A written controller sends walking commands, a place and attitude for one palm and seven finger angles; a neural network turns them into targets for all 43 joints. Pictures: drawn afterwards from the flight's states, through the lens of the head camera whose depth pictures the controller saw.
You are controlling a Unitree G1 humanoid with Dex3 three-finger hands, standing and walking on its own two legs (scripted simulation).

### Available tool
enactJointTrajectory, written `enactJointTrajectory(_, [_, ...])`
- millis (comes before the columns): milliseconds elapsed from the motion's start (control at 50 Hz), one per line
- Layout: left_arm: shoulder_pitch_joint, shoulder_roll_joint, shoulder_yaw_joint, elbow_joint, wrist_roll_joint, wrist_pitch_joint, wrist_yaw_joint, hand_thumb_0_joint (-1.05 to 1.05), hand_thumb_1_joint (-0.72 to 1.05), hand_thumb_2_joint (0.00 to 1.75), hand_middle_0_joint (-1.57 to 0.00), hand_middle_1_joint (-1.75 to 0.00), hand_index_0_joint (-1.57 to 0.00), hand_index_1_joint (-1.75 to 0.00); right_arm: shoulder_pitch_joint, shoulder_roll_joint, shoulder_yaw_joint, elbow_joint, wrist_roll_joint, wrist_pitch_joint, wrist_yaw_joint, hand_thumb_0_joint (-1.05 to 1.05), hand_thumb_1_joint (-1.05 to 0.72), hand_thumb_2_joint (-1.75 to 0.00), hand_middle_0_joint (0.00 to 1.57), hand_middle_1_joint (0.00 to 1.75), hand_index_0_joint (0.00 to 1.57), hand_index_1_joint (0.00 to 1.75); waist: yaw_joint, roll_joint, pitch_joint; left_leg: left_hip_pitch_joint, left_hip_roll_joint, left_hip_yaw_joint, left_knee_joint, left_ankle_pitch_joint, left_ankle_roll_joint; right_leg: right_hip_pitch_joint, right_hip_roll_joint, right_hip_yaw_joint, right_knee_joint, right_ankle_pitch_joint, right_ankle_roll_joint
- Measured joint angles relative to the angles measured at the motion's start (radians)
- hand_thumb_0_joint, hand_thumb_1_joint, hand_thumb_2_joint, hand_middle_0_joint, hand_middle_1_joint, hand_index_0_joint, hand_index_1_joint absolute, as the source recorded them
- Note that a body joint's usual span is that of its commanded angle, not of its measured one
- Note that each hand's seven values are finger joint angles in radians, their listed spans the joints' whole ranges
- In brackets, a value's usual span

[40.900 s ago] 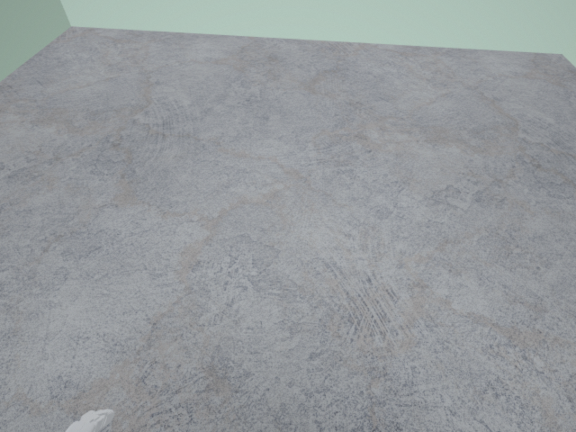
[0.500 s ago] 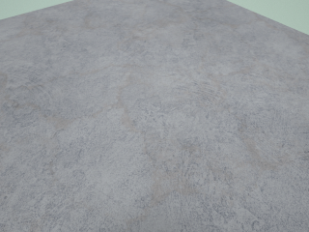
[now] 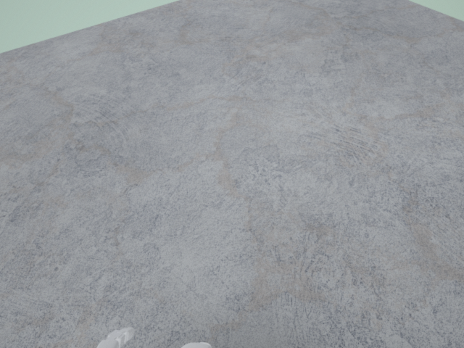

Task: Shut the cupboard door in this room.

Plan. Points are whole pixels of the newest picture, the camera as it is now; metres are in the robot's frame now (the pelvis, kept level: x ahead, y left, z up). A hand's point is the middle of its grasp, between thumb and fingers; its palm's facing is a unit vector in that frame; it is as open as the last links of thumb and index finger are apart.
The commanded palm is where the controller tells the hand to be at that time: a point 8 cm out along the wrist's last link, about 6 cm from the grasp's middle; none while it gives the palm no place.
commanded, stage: turn or walk to find it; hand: left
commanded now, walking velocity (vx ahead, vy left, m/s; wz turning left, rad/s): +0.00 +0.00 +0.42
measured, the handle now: out of the picture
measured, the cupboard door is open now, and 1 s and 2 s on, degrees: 99 99 99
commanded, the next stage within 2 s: none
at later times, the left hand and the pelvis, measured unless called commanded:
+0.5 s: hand out of the picture -0.05 +0.24 -0.18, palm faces +0.28 -0.92 -0.26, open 7.4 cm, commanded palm none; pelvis -0.01 +0.02 +0.00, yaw +13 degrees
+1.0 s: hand out of the picture +0.01 +0.19 -0.14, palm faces +0.42 -0.86 -0.27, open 7.4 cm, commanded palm none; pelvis +0.01 -0.02 +0.01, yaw +26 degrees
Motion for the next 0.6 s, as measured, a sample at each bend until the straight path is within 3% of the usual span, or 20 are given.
enactJointTrajectory(40, [0.010, -0.015, -0.003, -0.006, 0.000, -0.002, 0.004, 0.00, 0.90, 0.90, -0.20, -0.30, -0.20, -0.30, 0.005, -0.011, -0.009, 0.009, -0.002, 0.014, 0.002, 0.00, -0.91, -0.90, 0.20, 0.30, 0.20, 0.30, 0.000, 0.000, 0.002, -0.064, -0.008, 0.019, 0.211, -0.052, -0.003, 0.016, -0.013, -0.017, -0.007, -0.012, -0.021])
enactJointTrajectory(80, [0.023, -0.026, -0.005, -0.003, 0.000, -0.001, 0.007, 0.00, 0.90, 0.90, -0.21, -0.30, -0.20, -0.30, 0.008, -0.021, -0.014, 0.017, -0.005, 0.019, 0.006, 0.00, -0.91, -0.90, 0.20, 0.30, 0.20, 0.30, -0.003, 0.001, 0.004, -0.105, 0.005, 0.040, 0.357, -0.023, -0.015, 0.040, -0.023, -0.035, -0.034, -0.006, -0.025])
enactJointTrajectory(140, [0.042, -0.033, -0.006, 0.006, 0.003, -0.003, 0.009, 0.00, 0.90, 0.90, -0.21, -0.30, -0.20, -0.30, 0.011, -0.027, -0.015, 0.025, -0.005, 0.021, 0.011, 0.00, -0.91, -0.90, 0.20, 0.30, 0.20, 0.30, -0.004, -0.010, 0.003, -0.117, 0.034, 0.059, 0.419, 0.012, -0.034, 0.064, -0.037, -0.060, -0.066, 0.006, -0.025])
enactJointTrajectory(240, [0.076, -0.022, 0.000, 0.021, 0.008, -0.006, 0.009, 0.00, 0.91, 0.90, -0.21, -0.30, -0.21, -0.30, -0.005, -0.025, -0.007, 0.035, -0.003, 0.027, 0.012, 0.00, -0.91, -0.90, 0.20, 0.30, 0.20, 0.30, 0.011, -0.038, 0.005, -0.066, 0.066, 0.080, 0.294, -0.013, -0.048, 0.081, -0.061, -0.098, -0.084, 0.009, -0.022])
enactJointTrajectory(340, [0.104, 0.010, 0.010, 0.042, 0.012, 0.000, 0.006, 0.00, 0.91, 0.90, -0.21, -0.30, -0.21, -0.30, -0.051, -0.016, 0.008, 0.027, 0.004, 0.019, 0.011, 0.00, -0.91, -0.90, 0.20, 0.30, 0.20, 0.30, 0.039, -0.063, 0.016, 0.010, 0.071, 0.122, 0.100, -0.040, -0.038, 0.072, -0.082, -0.138, -0.062, -0.003, -0.007])
enactJointTrajectory(380, [0.113, 0.027, 0.017, 0.053, 0.011, 0.005, 0.006, 0.00, 0.91, 0.90, -0.21, -0.30, -0.21, -0.30, -0.067, -0.012, 0.014, 0.015, 0.005, 0.007, 0.011, 0.00, -0.91, -0.90, 0.20, 0.30, 0.20, 0.30, 0.045, -0.074, 0.017, 0.053, 0.067, 0.146, -0.011, -0.004, -0.031, 0.064, -0.093, -0.157, -0.036, -0.017, 0.005])
enactJointTrajectory(420, [0.129, 0.045, 0.024, 0.061, 0.005, 0.013, 0.004, 0.00, 0.90, 0.90, -0.21, -0.30, -0.21, -0.30, -0.075, -0.013, 0.019, -0.003, 0.004, -0.009, 0.014, 0.00, -0.91, -0.90, 0.20, 0.30, 0.20, 0.30, 0.047, -0.078, 0.009, 0.111, 0.066, 0.162, -0.161, 0.121, -0.011, 0.042, -0.106, -0.176, 0.024, -0.048, 0.023])
enactJointTrajectory(460, [0.126, 0.069, 0.030, 0.073, 0.000, 0.033, 0.007, 0.00, 0.90, 0.90, -0.21, -0.30, -0.20, -0.30, -0.090, 0.002, 0.022, -0.013, 0.001, -0.022, 0.012, 0.00, -0.91, -0.90, 0.20, 0.30, 0.20, 0.30, 0.055, -0.109, 0.016, 0.102, 0.045, 0.164, -0.138, 0.118, 0.027, -0.011, -0.112, -0.118, 0.160, -0.164, 0.052])
enactJointTrajectory(500, [0.116, 0.078, 0.032, 0.088, -0.002, 0.055, 0.011, 0.00, 0.91, 0.90, -0.21, -0.30, -0.20, -0.30, -0.093, 0.010, 0.026, -0.022, -0.002, -0.029, 0.005, 0.00, -0.91, -0.90, 0.20, 0.30, 0.20, 0.30, 0.057, -0.107, 0.013, 0.106, 0.042, 0.152, -0.139, 0.096, 0.049, -0.071, -0.084, -0.052, 0.312, -0.238, 0.067])
enactJointTrajectory(600, [0.081, 0.075, 0.031, 0.079, -0.001, 0.055, -0.002, 0.01, 0.91, 0.90, -0.20, -0.30, -0.20, -0.30, -0.086, 0.017, 0.035, -0.024, -0.004, -0.031, -0.008, 0.00, -0.91, -0.90, 0.20, 0.30, 0.20, 0.30, 0.054, -0.083, 0.001, 0.136, 0.034, 0.108, -0.229, 0.146, 0.054, -0.157, -0.057, 0.025, 0.454, -0.153, 0.087])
